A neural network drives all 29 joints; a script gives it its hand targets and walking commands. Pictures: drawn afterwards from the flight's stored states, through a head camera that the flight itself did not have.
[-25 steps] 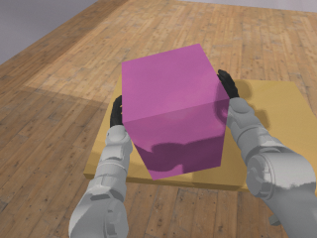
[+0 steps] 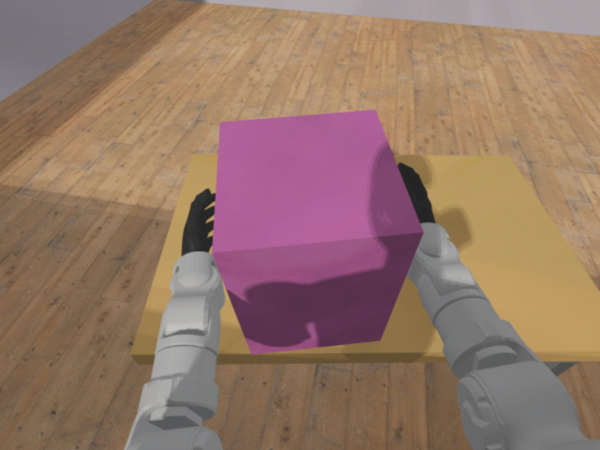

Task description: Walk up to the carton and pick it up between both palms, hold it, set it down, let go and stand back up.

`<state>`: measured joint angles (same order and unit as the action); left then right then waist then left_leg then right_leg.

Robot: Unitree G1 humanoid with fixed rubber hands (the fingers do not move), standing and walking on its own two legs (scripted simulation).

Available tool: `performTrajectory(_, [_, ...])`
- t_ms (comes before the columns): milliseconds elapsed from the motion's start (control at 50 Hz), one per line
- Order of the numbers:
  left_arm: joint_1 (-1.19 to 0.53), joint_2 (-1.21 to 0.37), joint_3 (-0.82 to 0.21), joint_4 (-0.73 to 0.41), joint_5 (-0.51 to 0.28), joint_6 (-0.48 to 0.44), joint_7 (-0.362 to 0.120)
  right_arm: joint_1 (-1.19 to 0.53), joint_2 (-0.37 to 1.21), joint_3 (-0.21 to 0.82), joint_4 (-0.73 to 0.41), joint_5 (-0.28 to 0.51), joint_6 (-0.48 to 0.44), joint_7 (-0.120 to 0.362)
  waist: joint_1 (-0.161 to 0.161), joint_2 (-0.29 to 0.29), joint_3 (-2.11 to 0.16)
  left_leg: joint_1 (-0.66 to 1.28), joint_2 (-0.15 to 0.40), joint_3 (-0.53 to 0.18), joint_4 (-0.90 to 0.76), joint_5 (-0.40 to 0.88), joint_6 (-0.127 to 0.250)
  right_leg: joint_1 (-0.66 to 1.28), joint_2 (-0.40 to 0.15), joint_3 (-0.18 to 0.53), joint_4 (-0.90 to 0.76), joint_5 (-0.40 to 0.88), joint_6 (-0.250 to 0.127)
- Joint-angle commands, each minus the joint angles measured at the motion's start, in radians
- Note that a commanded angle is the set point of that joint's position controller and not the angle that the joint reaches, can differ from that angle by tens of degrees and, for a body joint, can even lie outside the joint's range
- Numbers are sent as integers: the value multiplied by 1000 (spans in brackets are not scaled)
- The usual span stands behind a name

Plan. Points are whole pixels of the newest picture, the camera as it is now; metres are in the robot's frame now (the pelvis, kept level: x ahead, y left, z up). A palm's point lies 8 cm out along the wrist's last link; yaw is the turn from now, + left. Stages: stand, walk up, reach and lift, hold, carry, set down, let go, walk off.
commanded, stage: reach and lift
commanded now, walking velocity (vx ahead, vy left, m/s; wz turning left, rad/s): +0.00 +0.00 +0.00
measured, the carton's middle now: (308, 242) +0.40 +0.02 +0.06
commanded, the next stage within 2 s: hold in 1.42 s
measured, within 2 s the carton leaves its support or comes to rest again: neither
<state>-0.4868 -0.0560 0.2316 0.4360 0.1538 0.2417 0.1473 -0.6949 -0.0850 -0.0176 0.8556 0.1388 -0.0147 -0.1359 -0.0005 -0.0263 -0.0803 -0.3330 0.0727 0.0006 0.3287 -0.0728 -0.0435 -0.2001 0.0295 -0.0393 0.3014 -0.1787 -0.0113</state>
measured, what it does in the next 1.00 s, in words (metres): stands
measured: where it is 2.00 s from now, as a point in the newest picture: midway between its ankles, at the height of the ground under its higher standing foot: outside the picture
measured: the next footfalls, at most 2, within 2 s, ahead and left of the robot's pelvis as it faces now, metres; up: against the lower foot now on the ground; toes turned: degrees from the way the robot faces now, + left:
none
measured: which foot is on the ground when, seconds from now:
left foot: down 0.00-1.00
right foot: down 0.00-1.00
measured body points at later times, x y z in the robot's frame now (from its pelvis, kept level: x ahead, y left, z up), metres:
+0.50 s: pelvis -0.01 +0.02 +0.00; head -0.05 +0.05 +0.45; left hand +0.37 +0.19 +0.13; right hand +0.38 -0.12 +0.15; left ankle +0.05 +0.14 -0.75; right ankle -0.02 -0.11 -0.75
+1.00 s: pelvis +0.00 +0.01 +0.00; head -0.03 +0.04 +0.45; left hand +0.38 +0.18 +0.14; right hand +0.39 -0.12 +0.15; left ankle +0.05 +0.14 -0.75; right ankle -0.02 -0.11 -0.75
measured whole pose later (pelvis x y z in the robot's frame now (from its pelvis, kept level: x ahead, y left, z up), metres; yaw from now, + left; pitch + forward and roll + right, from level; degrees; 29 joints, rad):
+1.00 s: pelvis +0.00 +0.01 +0.00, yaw +1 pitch -4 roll +0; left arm -0.53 -0.02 0.25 0.29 0.25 0.49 0.02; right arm -0.66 -0.03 -0.06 0.66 0.13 0.20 -0.20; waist -0.05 -0.05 0.00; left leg -0.14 0.03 0.00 0.30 -0.08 -0.02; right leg -0.01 -0.01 -0.04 0.28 -0.20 0.01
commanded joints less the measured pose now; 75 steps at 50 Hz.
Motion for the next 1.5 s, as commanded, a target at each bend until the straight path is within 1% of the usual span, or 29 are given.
performTrajectory(0, [-791,-582,-456,-281,-72,4,-148,-660,672,394,-432,45,36,72,15,25,-545,411,-109,10,56,247,20,108,-2,-5,19,394,88])
performTrajectory(40, [-774,-565,-416,-240,-54,44,-172,-645,660,355,-404,23,72,69,12,7,-451,409,-105,18,22,146,31,74,-5,-8,-11,252,80])
performTrajectory(60, [-769,-561,-399,-233,-46,63,-181,-656,649,336,-395,14,85,71,19,6,-423,412,-101,22,7,116,34,55,-3,-12,-20,194,76])
performTrajectory(100, [-783,-562,-397,-242,-40,94,-199,-658,649,301,-386,0,104,72,1,9,-398,432,-97,29,-5,94,34,41,1,-19,-35,134,71])
performTrajectory(140, [-805,-567,-401,-255,-37,109,-213,-668,654,275,-388,-13,111,72,-16,19,-401,460,-94,33,-6,101,30,39,5,-26,-40,121,69])
performTrajectory(200, [-834,-584,-429,-259,-38,115,-225,-678,654,240,-392,-28,108,76,-51,46,-413,504,-90,31,2,114,14,30,11,-40,-47,109,64])
performTrajectory(240, [-830,-589,-441,-259,-38,116,-231,-677,653,235,-400,-31,105,78,-64,54,-413,521,-87,28,5,123,9,30,13,-46,-50,113,62])
performTrajectory(280, [-830,-587,-445,-248,-35,116,-237,-678,654,225,-404,-37,103,79,-73,63,-409,518,-87,26,2,105,10,32,10,-47,-54,102,63])
performTrajectory(300, [-821,-584,-438,-236,-28,118,-240,-678,650,224,-395,-39,104,81,-70,63,-393,515,-87,25,-2,100,10,35,10,-49,-55,97,62])
performTrajectory(340, [-818,-585,-440,-235,-21,122,-245,-676,642,214,-384,-43,105,85,-75,76,-381,516,-83,23,-10,86,7,32,11,-53,-57,76,60])
performTrajectory(360, [-810,-582,-439,-230,-18,125,-248,-668,643,214,-384,-44,106,85,-80,73,-377,519,-84,23,-11,83,7,38,10,-53,-59,79,61])
performTrajectory(460, [-803,-581,-443,-254,-11,136,-255,-672,656,249,-402,-20,109,88,-67,84,-380,529,-88,21,-8,117,7,62,13,-51,-59,95,60])
performTrajectory(520, [-814,-596,-471,-291,-21,141,-248,-702,663,281,-449,5,105,88,-59,92,-406,552,-86,15,3,151,2,59,19,-54,-57,104,57])
performTrajectory(580, [-833,-600,-492,-303,-35,144,-239,-723,676,304,-488,18,104,86,-54,93,-421,554,-87,14,4,138,6,47,20,-50,-59,91,57])
performTrajectory(640, [-835,-601,-493,-313,-36,151,-232,-720,677,315,-487,26,114,86,-46,90,-411,556,-85,11,-3,122,10,36,22,-48,-61,67,55])
performTrajectory(680, [-822,-589,-470,-293,-28,162,-234,-724,670,312,-477,24,122,86,-35,69,-381,543,-87,15,-13,94,20,32,20,-45,-68,40,56])
performTrajectory(740, [-804,-579,-446,-275,-17,175,-245,-709,665,300,-457,16,130,83,-34,48,-353,533,-89,24,-26,75,28,40,20,-41,-73,30,60])
performTrajectory(800, [-782,-572,-432,-263,-9,188,-257,-699,654,297,-452,16,135,76,-43,36,-342,540,-93,29,-23,98,28,57,19,-39,-78,57,63])
performTrajectory(840, [-766,-572,-434,-274,-9,189,-267,-689,658,309,-466,21,134,68,-52,30,-354,552,-98,32,-11,147,24,84,20,-37,-74,115,68])
performTrajectory(900, [-764,-576,-468,-331,-27,178,-273,-672,674,350,-511,44,130,53,-68,40,-403,584,-106,25,20,247,10,122,23,-35,-63,225,75])
performTrajectory(960, [-761,-569,-497,-378,-40,177,-277,-659,683,390,-560,65,135,35,-81,48,-418,584,-113,16,36,292,5,156,21,-31,-53,308,84])
performTrajectory(1020, [-764,-554,-526,-425,-53,182,-277,-635,681,419,-593,84,151,21,-92,59,-409,576,-116,6,39,298,-2,164,19,-30,-47,335,90])
performTrajectory(1080, [-765,-548,-551,-464,-66,192,-274,-624,678,442,-636,101,167,15,-95,73,-407,575,-116,-2,42,294,-8,155,17,-28,-44,337,89])
performTrajectory(1140, [-755,-543,-568,-495,-79,203,-273,-620,682,475,-689,118,184,5,-95,71,-419,574,-117,-9,46,294,-6,161,15,-25,-39,370,96])
performTrajectory(1240, [-723,-522,-556,-514,-73,234,-279,-590,663,495,-718,140,222,-8,-93,65,-388,570,-116,-11,41,287,-2,164,14,-22,-38,382,101])
performTrajectory(1260, [-713,-517,-546,-517,-68,242,-281,-586,658,499,-722,145,228,-9,-87,62,-383,569,-116,-11,39,287,-1,166,14,-21,-39,384,102])
performTrajectory(1340, [-695,-502,-505,-502,-47,268,-295,-585,645,492,-714,147,250,-12,-75,38,-346,556,-115,-4,19,246,10,164,13,-20,-47,346,103])
performTrajectory(1420, [-728,-507,-502,-510,-47,281,-295,-608,641,464,-704,141,256,-2,-72,41,-338,568,-109,2,11,224,11,121,19,-27,-62,255,90])
performTrajectory(1480, [-758,-521,-524,-532,-60,285,-286,-636,643,459,-724,141,252,6,-73,53,-376,589,-105,4,19,232,8,102,26,-32,-66,220,81])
